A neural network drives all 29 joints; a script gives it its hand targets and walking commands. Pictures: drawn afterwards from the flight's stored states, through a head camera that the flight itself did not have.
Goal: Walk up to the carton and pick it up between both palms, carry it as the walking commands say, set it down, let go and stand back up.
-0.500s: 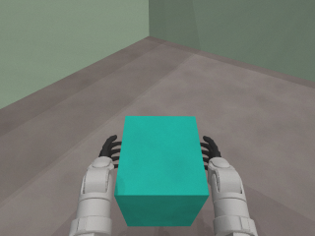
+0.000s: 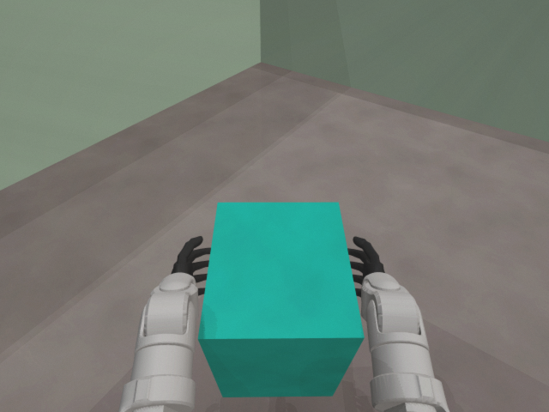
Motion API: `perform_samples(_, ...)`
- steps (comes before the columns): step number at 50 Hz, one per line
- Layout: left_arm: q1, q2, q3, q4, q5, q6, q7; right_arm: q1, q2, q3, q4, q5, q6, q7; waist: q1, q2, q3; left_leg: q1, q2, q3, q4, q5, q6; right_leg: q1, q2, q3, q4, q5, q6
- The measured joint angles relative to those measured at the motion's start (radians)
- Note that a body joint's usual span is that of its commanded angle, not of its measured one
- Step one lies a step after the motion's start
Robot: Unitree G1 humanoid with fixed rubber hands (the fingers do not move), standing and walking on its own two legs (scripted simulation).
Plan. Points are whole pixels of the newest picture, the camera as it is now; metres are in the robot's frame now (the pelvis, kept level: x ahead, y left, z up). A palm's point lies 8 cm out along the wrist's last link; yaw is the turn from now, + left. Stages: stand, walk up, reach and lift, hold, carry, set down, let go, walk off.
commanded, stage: reach and lift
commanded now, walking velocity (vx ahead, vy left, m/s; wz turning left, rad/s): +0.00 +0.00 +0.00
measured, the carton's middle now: (278, 304) +0.31 +0.00 -0.03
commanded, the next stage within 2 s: hold in 0.50 s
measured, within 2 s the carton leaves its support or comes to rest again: neither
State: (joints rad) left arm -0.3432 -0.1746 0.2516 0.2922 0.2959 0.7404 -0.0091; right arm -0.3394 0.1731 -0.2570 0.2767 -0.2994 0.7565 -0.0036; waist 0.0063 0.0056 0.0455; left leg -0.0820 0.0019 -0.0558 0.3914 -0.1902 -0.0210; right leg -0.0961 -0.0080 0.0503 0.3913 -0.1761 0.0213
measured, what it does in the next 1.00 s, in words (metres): stands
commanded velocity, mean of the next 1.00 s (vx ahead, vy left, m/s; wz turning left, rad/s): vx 0.00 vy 0.00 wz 0.00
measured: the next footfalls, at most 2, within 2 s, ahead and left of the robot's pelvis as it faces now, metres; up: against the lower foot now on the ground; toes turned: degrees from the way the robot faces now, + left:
none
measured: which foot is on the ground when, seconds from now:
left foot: down 0.00-1.00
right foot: down 0.00-1.00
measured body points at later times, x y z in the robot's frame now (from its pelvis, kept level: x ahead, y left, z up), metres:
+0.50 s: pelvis +0.01 +0.00 +0.00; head -0.03 +0.00 +0.45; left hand +0.30 +0.14 +0.04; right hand +0.30 -0.15 +0.04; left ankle +0.02 +0.13 -0.74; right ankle +0.03 -0.13 -0.74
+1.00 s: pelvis -0.01 +0.00 +0.00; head -0.05 +0.00 +0.45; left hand +0.30 +0.14 +0.04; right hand +0.30 -0.15 +0.04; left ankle +0.02 +0.13 -0.74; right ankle +0.03 -0.13 -0.74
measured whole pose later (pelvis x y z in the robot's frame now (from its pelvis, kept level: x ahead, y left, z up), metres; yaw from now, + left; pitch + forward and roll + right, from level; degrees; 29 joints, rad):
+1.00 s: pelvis -0.01 +0.00 +0.00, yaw +0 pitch -8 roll +0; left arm -0.30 -0.16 0.21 0.27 0.29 0.77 -0.01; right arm -0.30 0.16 -0.22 0.26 -0.28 0.78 -0.01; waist 0.00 0.00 0.04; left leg -0.08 0.00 -0.06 0.41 -0.19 -0.02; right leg -0.09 -0.01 0.05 0.40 -0.18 0.02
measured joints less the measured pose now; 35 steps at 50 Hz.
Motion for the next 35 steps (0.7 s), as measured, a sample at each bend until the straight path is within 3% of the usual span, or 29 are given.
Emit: perform_samples(35,0.076,0.021,-0.074,-0.050,-0.021,0.035,0.008,0.074,-0.020,0.068,-0.050,0.031,0.033,-0.012,-0.008,-0.003,-0.013,0.021,0.003,-0.007,-0.007,0.001,-0.002,0.025,0.003,-0.005,-0.013,0.002,-0.003)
